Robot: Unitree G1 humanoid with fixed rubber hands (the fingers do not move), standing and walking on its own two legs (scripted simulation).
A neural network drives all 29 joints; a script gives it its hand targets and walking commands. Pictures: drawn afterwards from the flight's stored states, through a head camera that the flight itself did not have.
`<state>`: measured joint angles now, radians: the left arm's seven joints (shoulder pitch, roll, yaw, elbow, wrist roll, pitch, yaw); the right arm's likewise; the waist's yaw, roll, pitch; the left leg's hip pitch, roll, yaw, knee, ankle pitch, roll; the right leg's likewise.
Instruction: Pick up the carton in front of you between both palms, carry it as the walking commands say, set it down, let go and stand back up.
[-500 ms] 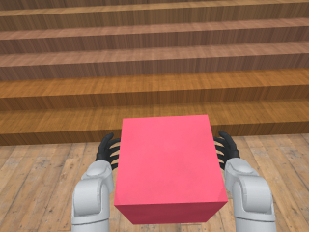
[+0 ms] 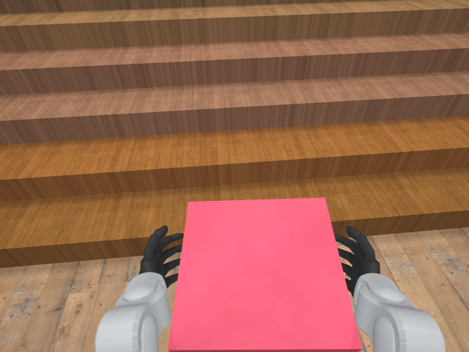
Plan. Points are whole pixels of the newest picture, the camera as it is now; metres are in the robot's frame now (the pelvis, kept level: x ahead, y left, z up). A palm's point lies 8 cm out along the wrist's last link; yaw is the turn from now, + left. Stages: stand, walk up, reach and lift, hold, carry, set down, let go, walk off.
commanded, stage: carry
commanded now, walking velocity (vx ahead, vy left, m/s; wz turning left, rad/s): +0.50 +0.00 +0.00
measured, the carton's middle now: (258, 293) +0.23 -0.01 +0.02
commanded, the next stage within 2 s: none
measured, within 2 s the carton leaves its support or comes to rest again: neither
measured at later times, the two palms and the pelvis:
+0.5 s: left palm (184, 124) +0.57 +0.13 +0.13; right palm (316, 117) +0.60 -0.18 +0.12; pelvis +0.32 -0.04 +0.00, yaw +3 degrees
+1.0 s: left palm (185, 67) +1.01 +0.17 +0.08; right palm (275, 65) +0.99 -0.14 +0.09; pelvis +0.64 +0.02 -0.01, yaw +2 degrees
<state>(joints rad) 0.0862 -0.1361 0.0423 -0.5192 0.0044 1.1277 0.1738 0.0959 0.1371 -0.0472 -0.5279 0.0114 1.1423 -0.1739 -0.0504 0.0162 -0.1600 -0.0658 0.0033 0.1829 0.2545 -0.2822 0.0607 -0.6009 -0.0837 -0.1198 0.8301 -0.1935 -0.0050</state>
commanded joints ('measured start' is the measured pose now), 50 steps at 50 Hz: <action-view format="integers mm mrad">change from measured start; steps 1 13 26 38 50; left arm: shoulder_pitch -270 -340 -680 -1147 -1141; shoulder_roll -662 -653 -379 -557 -667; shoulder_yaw -512 -578 -419 -286 -333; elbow -63 -236 4 344 258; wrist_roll -104 -229 -188 -132 -118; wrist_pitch -12 -15 20 -30 -132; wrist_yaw -14 -44 33 75 44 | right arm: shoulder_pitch -348 -380 -717 -1150 -1213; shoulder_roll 614 604 400 520 679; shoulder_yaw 567 591 415 273 427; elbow -109 -262 4 381 174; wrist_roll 197 207 135 142 220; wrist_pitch -24 -29 4 -56 -157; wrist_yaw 58 45 -57 -63 -6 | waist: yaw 34 78 100 -39 -54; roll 110 -216 -130 327 112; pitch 24 -228 -9 -362 -343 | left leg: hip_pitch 96 -579 -626 327 468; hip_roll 228 22 94 352 287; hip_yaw -138 -192 -72 -763 -415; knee -89 1145 507 91 239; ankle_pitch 435 -150 221 162 590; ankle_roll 62 -35 -38 219 214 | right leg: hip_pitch -73 846 545 -59 -617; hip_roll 17 -337 -160 153 31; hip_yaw -51 586 69 98 52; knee -153 -606 -665 576 822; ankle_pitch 98 -47 44 -308 -236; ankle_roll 0 -255 -160 -38 -88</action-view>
